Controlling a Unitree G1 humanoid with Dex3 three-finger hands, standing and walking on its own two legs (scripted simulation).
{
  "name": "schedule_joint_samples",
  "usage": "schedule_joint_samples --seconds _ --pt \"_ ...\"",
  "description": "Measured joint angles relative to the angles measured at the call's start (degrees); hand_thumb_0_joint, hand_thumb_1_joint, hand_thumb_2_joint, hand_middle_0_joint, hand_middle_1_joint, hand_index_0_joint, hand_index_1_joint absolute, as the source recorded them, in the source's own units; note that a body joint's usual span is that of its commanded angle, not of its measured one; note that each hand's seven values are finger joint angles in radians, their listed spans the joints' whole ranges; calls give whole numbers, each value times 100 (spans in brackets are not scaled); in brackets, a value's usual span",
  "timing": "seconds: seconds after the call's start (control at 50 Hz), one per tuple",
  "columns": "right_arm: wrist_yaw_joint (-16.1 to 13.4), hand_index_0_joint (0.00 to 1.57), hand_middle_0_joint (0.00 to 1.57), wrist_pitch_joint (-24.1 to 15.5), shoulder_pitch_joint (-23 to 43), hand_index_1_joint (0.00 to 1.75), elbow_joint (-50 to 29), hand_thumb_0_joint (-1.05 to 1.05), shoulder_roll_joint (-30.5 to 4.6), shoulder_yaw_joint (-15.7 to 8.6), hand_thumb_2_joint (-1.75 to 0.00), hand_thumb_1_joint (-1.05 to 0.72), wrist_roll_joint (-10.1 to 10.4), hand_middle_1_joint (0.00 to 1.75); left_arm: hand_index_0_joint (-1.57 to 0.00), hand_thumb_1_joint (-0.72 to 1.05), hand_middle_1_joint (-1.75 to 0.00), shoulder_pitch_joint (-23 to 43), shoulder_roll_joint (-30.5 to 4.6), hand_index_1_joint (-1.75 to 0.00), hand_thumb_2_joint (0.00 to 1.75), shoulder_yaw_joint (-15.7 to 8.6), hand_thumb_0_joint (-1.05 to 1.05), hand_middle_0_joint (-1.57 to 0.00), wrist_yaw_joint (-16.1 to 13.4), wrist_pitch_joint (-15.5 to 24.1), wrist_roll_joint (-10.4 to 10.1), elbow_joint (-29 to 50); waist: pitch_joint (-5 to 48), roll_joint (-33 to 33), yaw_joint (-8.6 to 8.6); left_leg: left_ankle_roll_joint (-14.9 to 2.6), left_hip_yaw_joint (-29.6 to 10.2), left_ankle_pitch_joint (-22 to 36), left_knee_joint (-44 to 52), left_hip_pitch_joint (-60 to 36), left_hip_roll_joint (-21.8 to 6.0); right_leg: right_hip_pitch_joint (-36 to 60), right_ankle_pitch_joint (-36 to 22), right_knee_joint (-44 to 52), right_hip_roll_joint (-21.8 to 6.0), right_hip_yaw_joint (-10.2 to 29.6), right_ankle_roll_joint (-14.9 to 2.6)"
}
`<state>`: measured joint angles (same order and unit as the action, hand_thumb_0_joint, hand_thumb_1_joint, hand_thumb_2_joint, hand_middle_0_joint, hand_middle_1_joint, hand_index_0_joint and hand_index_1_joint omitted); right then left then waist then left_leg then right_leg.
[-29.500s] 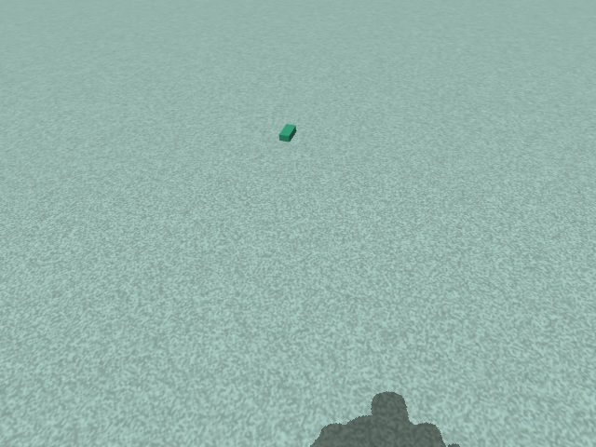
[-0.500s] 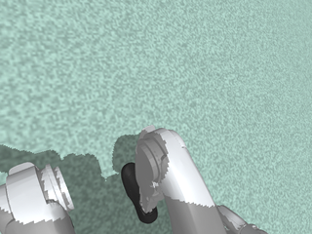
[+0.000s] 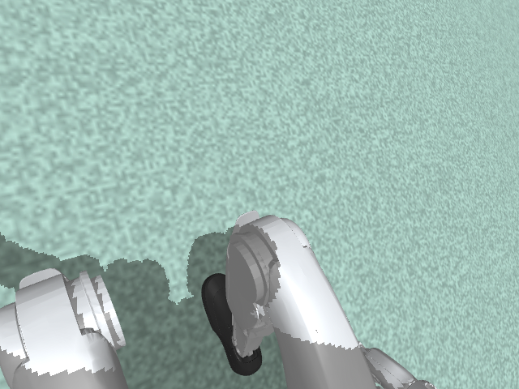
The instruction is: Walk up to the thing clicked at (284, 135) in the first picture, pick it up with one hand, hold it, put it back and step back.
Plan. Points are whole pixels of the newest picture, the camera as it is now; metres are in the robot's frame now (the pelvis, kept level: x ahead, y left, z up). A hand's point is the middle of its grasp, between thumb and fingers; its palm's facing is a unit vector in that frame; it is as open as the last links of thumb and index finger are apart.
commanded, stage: withdraw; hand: left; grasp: from above
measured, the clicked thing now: out of the picture +0.42 +0.36 -0.28
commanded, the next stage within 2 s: home in 0.70 s
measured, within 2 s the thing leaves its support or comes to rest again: neither
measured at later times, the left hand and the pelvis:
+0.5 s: hand out of the picture +0.40 +0.36 -0.07, palm faces -0.50 -0.17 -0.85, open 13.8 cm; pelvis -0.01 -0.01 +0.06, yaw +7 degrees
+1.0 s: hand out of the picture +0.44 +0.38 -0.12, palm faces -0.30 -0.13 -0.95, open 12.8 cm; pelvis +0.00 +0.00 +0.03, yaw +6 degrees
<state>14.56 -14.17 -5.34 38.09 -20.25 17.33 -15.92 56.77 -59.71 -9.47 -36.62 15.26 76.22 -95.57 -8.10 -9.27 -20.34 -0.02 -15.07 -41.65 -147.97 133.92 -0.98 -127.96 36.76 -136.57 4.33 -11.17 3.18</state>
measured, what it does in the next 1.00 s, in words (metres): stands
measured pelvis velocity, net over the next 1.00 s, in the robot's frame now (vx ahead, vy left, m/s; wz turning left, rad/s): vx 0.00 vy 0.00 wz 0.11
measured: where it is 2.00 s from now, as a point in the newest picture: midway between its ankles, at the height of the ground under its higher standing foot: (179, 377)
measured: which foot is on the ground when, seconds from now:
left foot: down 0.00-1.00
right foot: down 0.00-1.00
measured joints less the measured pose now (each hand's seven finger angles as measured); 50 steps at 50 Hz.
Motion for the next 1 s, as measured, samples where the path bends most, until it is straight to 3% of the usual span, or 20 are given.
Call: schedule_joint_samples --seconds 0.08,0.16,0.26,0.34,0.4,0.46,0.54,0.62,0.72,0.8,0.9,0.94,1.0 --pt "96 20 20 10 -161 30 111 1 50 -254 -89 -90 69 30 -14 -45 -96 -191 301 -95 93 -18 0 -14 145 -278 -186 689 304 188 136 46 25 -50 63 55 31 -66 84 12 -46 14 -54" --pt "176 20 20 201 -302 30 232 1 143 -626 -89 -90 285 30 -13 -46 -96 -591 752 -95 95 -4 0 -13 534 -627 -489 1645 783 565 362 57 133 -97 238 94 51 -118 199 95 -104 91 -89" --pt "162 20 20 577 -254 30 276 1 235 -1030 -89 -90 668 29 -12 -47 -96 -736 1231 -96 96 513 0 -12 1407 -1083 -1023 2214 1174 975 714 -35 448 -55 677 -130 9 38 247 359 -147 339 -61" --pt "12 20 20 803 -175 30 141 1 257 -1198 -90 -91 896 29 -11 -47 -97 -625 1501 -97 97 921 0 -11 2208 -1194 -1425 2365 1194 1113 901 -69 672 98 1110 -452 1 299 166 650 -188 520 -79" --pt "-188 20 20 946 -154 30 2 1 234 -1206 -90 -91 986 29 -11 -47 -97 -510 1615 -97 98 1048 0 -12 2676 -1035 -1520 2351 1143 1119 941 -51 740 243 1374 -625 24 445 68 839 -226 572 -120" --pt "-396 20 20 1052 -178 30 -94 1 203 -1177 -90 -91 1013 29 -12 -47 -98 -397 1626 -98 98 1024 0 -12 2894 -734 -1428 2246 1087 1031 908 -16 748 359 1515 -701 42 497 -25 935 -247 576 -162" --pt "-610 20 20 1160 -230 30 -92 1 131 -1093 -90 -91 971 29 -12 -47 -98 -317 1477 -98 99 860 0 -13 2836 -225 -1130 2038 1015 866 798 24 698 437 1480 -640 61 429 -104 893 -255 531 -199" --pt "-707 20 20 1260 -293 30 15 1 66 -1005 -89 -90 872 29 -12 -47 -98 -225 1284 -99 99 700 0 -12 2446 148 -714 1696 957 738 686 50 656 458 1261 -441 84 251 -121 694 -258 501 -195" --pt "-737 20 20 1287 -335 30 117 1 113 -921 -89 -90 732 29 -11 -48 -99 -23 1029 -99 99 543 0 -11 1863 320 -275 1157 767 646 553 14 620 461 939 -173 102 39 -121 431 -247 476 -150" --pt "-710 20 20 1212 -415 30 193 1 249 -877 -89 -90 633 29 -12 -47 -99 -6 944 -98 98 318 0 -11 1469 268 -97 1072 678 626 491 -20 612 453 772 17 120 -105 -99 295 -248 471 -123" --pt "-634 20 20 1102 -556 30 284 1 448 -932 -89 -90 610 29 -16 -41 -93 -161 1019 -92 97 141 0 -16 1256 29 -106 1419 797 704 476 -39 654 386 711 165 135 -245 -5 214 -267 507 -118" --pt "-593 20 20 1064 -600 30 299 1 508 -985 -89 -90 630 29 -18 -36 -88 -263 1097 -87 96 72 0 -19 1257 -111 -273 1646 896 770 506 -41 670 332 739 160 130 -249 46 232 -269 521 -107" --pt "-534 20 20 1020 -644 30 306 1 577 -1112 -89 -90 706 29 -20 -26 -78 -421 1280 -79 94 46 0 -21 1403 -380 -688 1985 1082 897 601 -42 706 248 870 66 115 -183 125 339 -272 553 -96"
